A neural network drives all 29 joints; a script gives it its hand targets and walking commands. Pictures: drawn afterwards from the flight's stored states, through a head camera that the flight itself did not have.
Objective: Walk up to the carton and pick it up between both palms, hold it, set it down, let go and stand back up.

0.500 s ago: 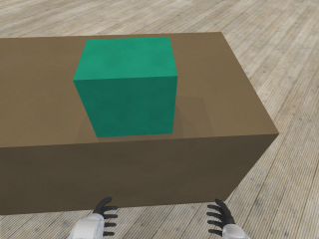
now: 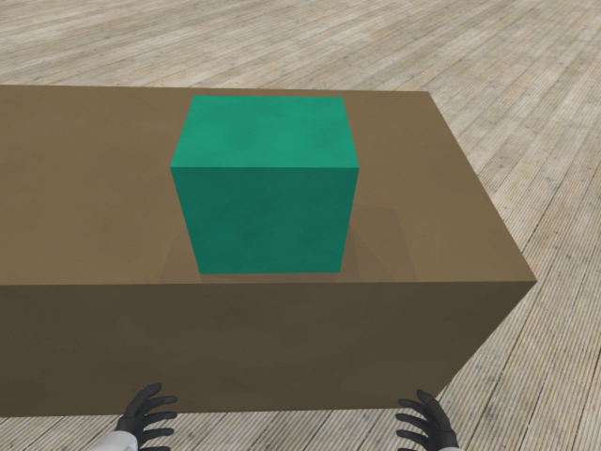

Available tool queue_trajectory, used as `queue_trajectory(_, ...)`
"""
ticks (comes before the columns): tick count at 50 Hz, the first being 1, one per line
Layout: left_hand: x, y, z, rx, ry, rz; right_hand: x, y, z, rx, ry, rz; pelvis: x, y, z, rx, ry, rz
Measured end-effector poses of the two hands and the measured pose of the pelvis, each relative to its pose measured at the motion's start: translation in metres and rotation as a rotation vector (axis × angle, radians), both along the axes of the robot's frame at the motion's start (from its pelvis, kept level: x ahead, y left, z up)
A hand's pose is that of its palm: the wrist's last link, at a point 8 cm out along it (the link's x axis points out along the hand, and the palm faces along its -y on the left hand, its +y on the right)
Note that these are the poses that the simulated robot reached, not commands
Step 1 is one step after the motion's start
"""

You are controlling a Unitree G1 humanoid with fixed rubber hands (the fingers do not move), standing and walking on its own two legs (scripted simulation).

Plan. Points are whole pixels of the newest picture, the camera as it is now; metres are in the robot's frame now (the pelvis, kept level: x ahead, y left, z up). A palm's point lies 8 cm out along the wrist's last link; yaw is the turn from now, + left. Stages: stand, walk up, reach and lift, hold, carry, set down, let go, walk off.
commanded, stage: reach and lift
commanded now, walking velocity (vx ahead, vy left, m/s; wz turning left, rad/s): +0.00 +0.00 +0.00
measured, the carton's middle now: (269, 187) +0.53 +0.11 +0.05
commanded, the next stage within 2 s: none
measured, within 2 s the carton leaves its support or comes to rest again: neither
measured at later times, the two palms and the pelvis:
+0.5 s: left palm (115, 435) +0.14 +0.25 -0.03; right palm out of the picture +0.16 -0.18 -0.02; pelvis -0.01 +0.02 +0.00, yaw -1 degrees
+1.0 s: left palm (111, 337) +0.24 +0.27 +0.04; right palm (464, 357) +0.25 -0.18 +0.03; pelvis +0.01 +0.01 +0.00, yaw +0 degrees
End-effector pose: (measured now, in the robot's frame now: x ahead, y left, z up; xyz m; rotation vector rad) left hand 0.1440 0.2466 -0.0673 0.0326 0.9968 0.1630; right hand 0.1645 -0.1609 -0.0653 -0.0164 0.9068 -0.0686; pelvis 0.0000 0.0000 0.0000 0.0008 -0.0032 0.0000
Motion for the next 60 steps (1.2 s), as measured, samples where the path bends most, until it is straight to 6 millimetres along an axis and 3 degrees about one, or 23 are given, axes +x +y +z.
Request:
queue_trajectory(6,-0.006,0.004,0.007,-0.001,-0.063,-0.012,-0.001,-0.010,0.012,-0.027,-0.050,-0.011,-0.001,0.014,0.001,-0.007,-0.007,-0.009)
queue_trajectory(11,-0.010,0.003,0.015,0.017,-0.105,-0.020,-0.015,-0.021,0.014,-0.030,-0.061,-0.031,-0.001,0.021,0.001,-0.008,-0.021,-0.016)
queue_trajectory(19,-0.011,0.001,0.026,0.035,-0.168,-0.017,-0.028,-0.022,0.021,-0.009,-0.118,-0.024,-0.007,0.021,0.001,-0.006,-0.018,-0.023)
queue_trajectory(32,0.018,0.010,0.049,0.037,-0.331,0.028,0.024,-0.024,0.060,-0.023,-0.308,0.020,-0.010,0.010,0.000,-0.001,0.008,-0.009)
queue_trajectory(48,0.089,0.025,0.098,0.050,-0.564,-0.015,0.086,-0.018,0.091,0.018,-0.480,-0.003,0.009,0.007,0.001,-0.009,0.026,0.003)
queue_trajectory(60,0.103,0.038,0.114,0.056,-0.696,-0.013,0.113,-0.005,0.114,0.037,-0.623,0.015,0.018,0.005,0.002,-0.014,0.000,0.019)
